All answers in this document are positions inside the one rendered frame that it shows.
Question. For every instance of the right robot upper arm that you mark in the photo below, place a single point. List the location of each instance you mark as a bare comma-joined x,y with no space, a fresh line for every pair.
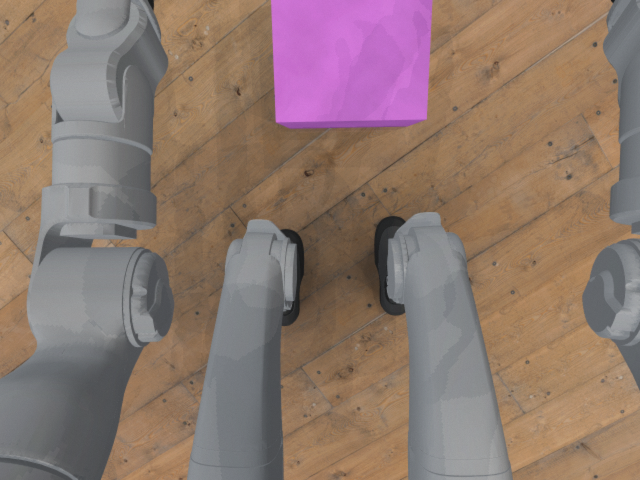
611,299

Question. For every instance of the left robot forearm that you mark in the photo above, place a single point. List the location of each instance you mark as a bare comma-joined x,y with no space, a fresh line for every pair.
103,87

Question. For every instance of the right robot forearm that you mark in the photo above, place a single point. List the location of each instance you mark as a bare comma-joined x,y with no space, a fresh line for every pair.
621,47

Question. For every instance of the left robot upper arm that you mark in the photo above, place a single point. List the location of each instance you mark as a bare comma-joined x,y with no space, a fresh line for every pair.
92,310

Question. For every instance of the robot right foot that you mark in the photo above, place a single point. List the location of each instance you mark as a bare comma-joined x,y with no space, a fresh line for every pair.
385,230

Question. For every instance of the carton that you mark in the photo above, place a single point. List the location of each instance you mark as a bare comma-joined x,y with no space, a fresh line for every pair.
351,63

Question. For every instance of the robot left shin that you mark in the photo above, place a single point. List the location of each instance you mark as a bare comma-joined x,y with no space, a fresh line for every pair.
259,226

